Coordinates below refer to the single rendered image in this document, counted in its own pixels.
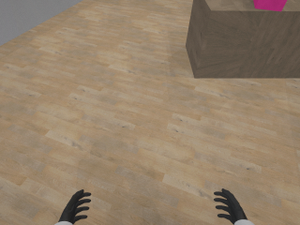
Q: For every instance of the pedestal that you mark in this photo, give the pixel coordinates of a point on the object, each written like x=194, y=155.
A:
x=231, y=39

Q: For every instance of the robot right hand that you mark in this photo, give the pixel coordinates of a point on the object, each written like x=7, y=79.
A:
x=234, y=209

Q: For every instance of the robot left hand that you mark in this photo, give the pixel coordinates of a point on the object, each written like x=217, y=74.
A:
x=71, y=210

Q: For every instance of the carton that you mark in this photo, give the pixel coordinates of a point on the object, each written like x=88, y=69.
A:
x=275, y=5

